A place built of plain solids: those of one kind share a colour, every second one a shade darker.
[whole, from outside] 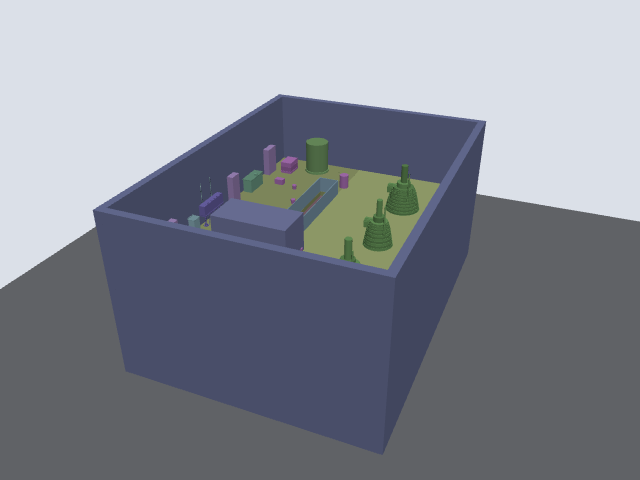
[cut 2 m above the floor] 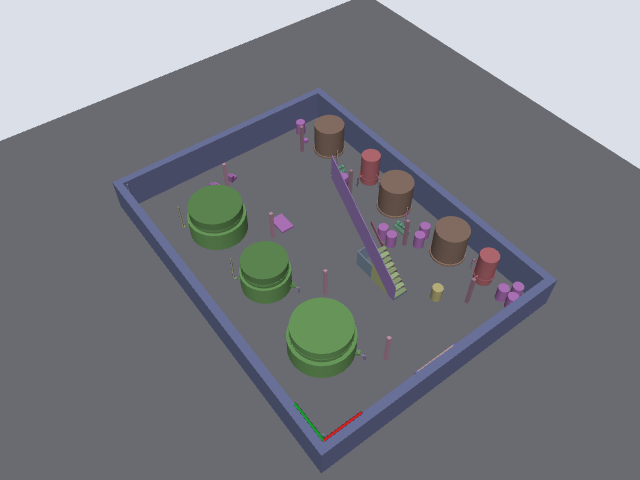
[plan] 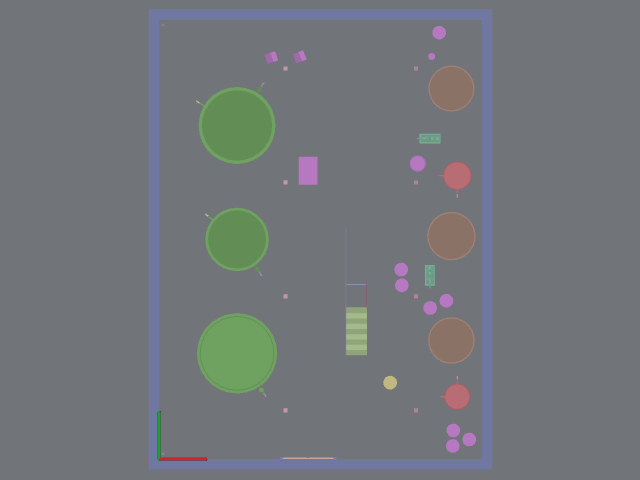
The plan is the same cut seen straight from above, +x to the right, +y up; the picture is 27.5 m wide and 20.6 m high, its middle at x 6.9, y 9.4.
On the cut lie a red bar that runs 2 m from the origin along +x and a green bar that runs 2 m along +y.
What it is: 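The still house of a malt distillery; one whitewashed hall 13.8 x 18.9 m, 9.9 m high, 3 copper pot stills in a row, an operating floor 5.28 m up, one steep steel stair free in the room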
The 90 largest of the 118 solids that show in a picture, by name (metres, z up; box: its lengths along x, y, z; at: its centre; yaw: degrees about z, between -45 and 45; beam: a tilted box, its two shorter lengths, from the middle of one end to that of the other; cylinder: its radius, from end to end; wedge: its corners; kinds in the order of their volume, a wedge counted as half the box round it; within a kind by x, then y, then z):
{
 "wall_1": {"box": [0.45, 19.75, 9.96], "at": [-0.23, 9.43, 4.93]},
 "wall_2": {"box": [14.74, 0.45, 9.96], "at": [6.92, -0.23, 4.93]},
 "wall_3": {"box": [14.74, 0.45, 9.96], "at": [6.92, 19.07, 4.93]},
 "wall_4": {"box": [0.45, 19.75, 9.96], "at": [14.06, 9.43, 4.93]},
 "still_1": {"cylinder": 1.72, "from": [3.34, 4.54, -0.05], "to": [3.34, 4.54, 1.15]},
 "still_2": {"cylinder": 1.57, "from": [3.34, 4.54, 1.3], "to": [3.34, 4.54, 1.44]},
 "still_3": {"cylinder": 1.6, "from": [3.34, 4.54, 1.44], "to": [3.34, 4.54, 1.5]},
 "still_4": {"cylinder": 1.56, "from": [3.34, 4.54, 1.5], "to": [3.34, 4.54, 3.92]},
 "still_5": {"cylinder": 1.05, "from": [3.34, 4.54, 5.27], "to": [3.34, 4.54, 5.38]},
 "still_6": {"cylinder": 1.03, "from": [3.34, 4.54, 5.38], "to": [3.34, 4.54, 5.48]},
 "still_7": {"cylinder": 1.01, "from": [3.34, 4.54, 5.48], "to": [3.34, 4.54, 5.59]},
 "still_8": {"cylinder": 0.98, "from": [3.34, 4.54, 5.59], "to": [3.34, 4.54, 5.7]},
 "still_9": {"cylinder": 0.96, "from": [3.34, 4.54, 5.7], "to": [3.34, 4.54, 5.81]},
 "still_10": {"cylinder": 0.94, "from": [3.34, 4.54, 5.81], "to": [3.34, 4.54, 5.91]},
 "still_11": {"cylinder": 0.92, "from": [3.34, 4.54, 5.91], "to": [3.34, 4.54, 6.01]},
 "still_12": {"cylinder": 0.89, "from": [3.34, 4.54, 6.01], "to": [3.34, 4.54, 6.11]},
 "still_13": {"cylinder": 0.87, "from": [3.34, 4.54, 6.11], "to": [3.34, 4.54, 6.2]},
 "still_14": {"cylinder": 0.85, "from": [3.34, 4.54, 6.2], "to": [3.34, 4.54, 6.29]},
 "still_15": {"cylinder": 0.43, "from": [3.34, 4.54, 6.77], "to": [3.34, 4.54, 7.08]},
 "still_16": {"cylinder": 0.2, "from": [3.34, 4.54, 7.08], "to": [3.34, 4.54, 8.17]},
 "still_17": {"cylinder": 1.36, "from": [3.34, 9.43, -0.05], "to": [3.34, 9.43, 1.16]},
 "still_18": {"cylinder": 1.21, "from": [3.34, 9.43, 1.16], "to": [3.34, 9.43, 1.35]},
 "still_19": {"cylinder": 1.26, "from": [3.34, 9.43, 1.35], "to": [3.34, 9.43, 1.5]},
 "still_20": {"cylinder": 1.24, "from": [3.34, 9.43, 1.5], "to": [3.34, 9.43, 3.92]},
 "still_21": {"cylinder": 0.84, "from": [3.34, 9.43, 5.27], "to": [3.34, 9.43, 5.41]},
 "still_22": {"cylinder": 0.81, "from": [3.34, 9.43, 5.41], "to": [3.34, 9.43, 5.55]},
 "still_23": {"cylinder": 0.79, "from": [3.34, 9.43, 5.55], "to": [3.34, 9.43, 5.69]},
 "still_24": {"cylinder": 0.77, "from": [3.34, 9.43, 5.69], "to": [3.34, 9.43, 5.82]},
 "still_25": {"cylinder": 0.74, "from": [3.34, 9.43, 5.82], "to": [3.34, 9.43, 5.95]},
 "still_26": {"cylinder": 0.72, "from": [3.34, 9.43, 5.95], "to": [3.34, 9.43, 6.09]},
 "still_27": {"cylinder": 0.69, "from": [3.34, 9.43, 6.09], "to": [3.34, 9.43, 6.2]},
 "still_28": {"cylinder": 0.67, "from": [3.34, 9.43, 6.2], "to": [3.34, 9.43, 6.32]},
 "still_29": {"cylinder": 0.32, "from": [3.34, 9.43, 6.77], "to": [3.34, 9.43, 7.08]},
 "still_30": {"cylinder": 1.65, "from": [3.34, 14.31, -0.05], "to": [3.34, 14.31, 1.21]},
 "still_31": {"cylinder": 1.47, "from": [3.34, 14.31, 1.2], "to": [3.34, 14.31, 1.35]},
 "still_32": {"cylinder": 1.51, "from": [3.34, 14.31, 1.35], "to": [3.34, 14.31, 1.5]},
 "still_33": {"cylinder": 1.51, "from": [3.34, 14.31, 1.5], "to": [3.34, 14.31, 3.92]},
 "still_34": {"cylinder": 0.39, "from": [3.34, 14.31, 6.77], "to": [3.34, 14.31, 7.08]},
 "still_35": {"cylinder": 0.19, "from": [3.34, 14.31, 7.07], "to": [3.34, 14.31, 8.2]},
 "upper_floor_1": {"box": [7.88, 18.87, 0.3], "at": [3.93, 9.43, 5.12]},
 "upper_floor_2": {"box": [1.19, 4.36, 0.3], "at": [8.46, 2.17, 5.12]},
 "upper_floor_3": {"box": [4.81, 18.87, 0.3], "at": [11.45, 9.43, 5.12]},
 "sample_room_1": {"box": [4.5, 2.3, 2.4], "at": [9.21, 12.79, 6.42]},
 "receiver_1": {"cylinder": 1.0, "from": [12.54, 5.09, -0.05], "to": [12.54, 5.09, 0.14]},
 "receiver_2": {"cylinder": 0.94, "from": [12.54, 5.09, 0.14], "to": [12.54, 5.09, 2.45]},
 "receiver_3": {"cylinder": 1.04, "from": [12.54, 9.57, -0.05], "to": [12.54, 9.57, 0.14]},
 "receiver_4": {"cylinder": 0.98, "from": [12.54, 9.57, 0.14], "to": [12.54, 9.57, 2.48]},
 "receiver_5": {"cylinder": 0.99, "from": [12.54, 15.9, -0.05], "to": [12.54, 15.9, 0.14]},
 "receiver_6": {"cylinder": 0.93, "from": [12.54, 15.9, 0.14], "to": [12.54, 15.9, 2.47]},
 "condenser_1": {"cylinder": 0.51, "from": [12.79, 2.67, -0.05], "to": [12.79, 2.67, 0.45]},
 "condenser_2": {"cylinder": 0.52, "from": [12.79, 2.67, 0.5], "to": [12.79, 2.67, 3.68]},
 "condenser_3": {"cylinder": 0.56, "from": [12.79, 12.16, -0.05], "to": [12.79, 12.16, 0.45]},
 "condenser_4": {"cylinder": 0.57, "from": [12.79, 12.16, 0.5], "to": [12.79, 12.16, 3.68]},
 "charger_1": {"cylinder": 0.83, "from": [10.63, 1.2, 5.23], "to": [10.63, 1.2, 5.42]},
 "charger_2": {"cylinder": 0.77, "from": [10.63, 1.2, 5.42], "to": [10.63, 1.2, 7.43]},
 "piece_1": {"box": [0.8, 1.2, 0.19], "at": [6.39, 12.37, 0.05]},
 "piece_2": {"cylinder": 0.29, "from": [7.86, 3.06, 5.23], "to": [7.86, 3.06, 6.16]},
 "piece_3": {"cylinder": 0.29, "from": [10.39, 8.13, -0.05], "to": [10.39, 8.13, 0.88]},
 "piece_4": {"cylinder": 0.29, "from": [10.41, 7.45, -0.05], "to": [10.41, 7.45, 0.88]},
 "piece_5": {"cylinder": 0.29, "from": [11.63, 6.48, -0.05], "to": [11.63, 6.48, 0.88]},
 "piece_6": {"cylinder": 0.29, "from": [12.02, 18.3, -0.05], "to": [12.02, 18.3, 0.88]},
 "piece_7": {"box": [0.59, 0.39, 0.41], "at": [12.1, 4.26, 5.43]},
 "piece_8": {"cylinder": 0.29, "from": [12.32, 6.79, -0.05], "to": [12.32, 6.79, 0.88]},
 "piece_9": {"box": [0.77, 1.16, 0.32], "at": [12.45, 1.96, 5.58]},
 "piece_10": {"box": [0.77, 1.16, 0.32], "at": [12.45, 1.96, 5.9]},
 "piece_11": {"cylinder": 0.29, "from": [12.6, 0.56, -0.05], "to": [12.6, 0.56, 0.88]},
 "piece_12": {"cylinder": 0.29, "from": [12.62, 1.23, -0.05], "to": [12.62, 1.23, 0.88]},
 "piece_13": {"cylinder": 0.29, "from": [13.31, 0.84, -0.05], "to": [13.31, 0.84, 0.88]},
 "cabinet_1": {"box": [0.42, 1.07, 1.9], "at": [13.57, 2.79, 6.17]},
 "cabinet_2": {"box": [0.42, 0.81, 1.9], "at": [13.57, 7.86, 6.17]},
 "column_1": {"box": [0.18, 0.18, 4.67], "at": [5.42, 2.09, 2.28]},
 "column_2": {"box": [0.18, 0.18, 4.67], "at": [5.42, 6.98, 2.28]},
 "column_3": {"box": [0.18, 0.18, 4.67], "at": [5.42, 11.87, 2.28]},
 "column_4": {"box": [0.18, 0.18, 4.67], "at": [5.42, 16.76, 2.28]},
 "column_5": {"box": [0.18, 0.18, 4.67], "at": [11.02, 2.09, 2.28]},
 "column_6": {"box": [0.18, 0.18, 4.67], "at": [11.02, 6.98, 2.28]},
 "column_7": {"box": [0.18, 0.18, 4.67], "at": [11.02, 11.87, 2.28]},
 "column_8": {"box": [0.18, 0.18, 4.67], "at": [11.02, 16.76, 2.28]},
 "bench_1": {"box": [0.6, 1.61, 0.89], "at": [13.45, 5.54, 5.67]},
 "stair_rail_1": {"wedge": [[7.99, 4.45, -0.32], [7.99, 4.45, 1.18], [7.99, 9.89, 4.76], [7.99, 9.89, 6.26], [8.03, 4.45, -0.32], [8.03, 4.45, 1.18], [8.03, 9.89, 4.76], [8.03, 9.89, 6.26]]},
 "safe_1": {"box": [0.39, 2.06, 0.59], "at": [13.51, 10.66, 6.4]},
 "well_rail_1": {"box": [0.04, 5.66, 1.05], "at": [7.83, 7.11, 5.75]},
 "well_rail_2": {"box": [0.04, 5.66, 1.05], "at": [9.07, 7.11, 5.75]},
 "loading_door_leaves_1": {"box": [2.2, 0.07, 2.75], "at": [6.39, 0.01, 1.32]},
 "foot_1": {"cylinder": 0.29, "from": [9.91, 3.28, -0.05], "to": [9.91, 3.28, 0.88]},
 "desk_1": {"box": [0.4, 0.56, 1.08], "at": [13.55, 12.52, 5.77]},
 "well_trimmer_1": {"box": [0.14, 5.52, 0.27], "at": [9.11, 7.11, 4.85]},
 "stair_beam_1": {"wedge": [[8.88, 4.5, -0.03], [8.88, 4.76, -0.03], [8.88, 7.62, 2.63], [8.88, 7.62, 2.88], [8.92, 4.5, -0.03], [8.92, 4.76, -0.03], [8.92, 7.62, 2.63], [8.92, 7.62, 2.88]]},
 "pump_1": {"box": [0.42, 0.9, 0.22], "at": [11.62, 7.88, 0.06]},
 "pump_2": {"box": [0.9, 0.42, 0.23], "at": [11.62, 13.75, 0.06]}
}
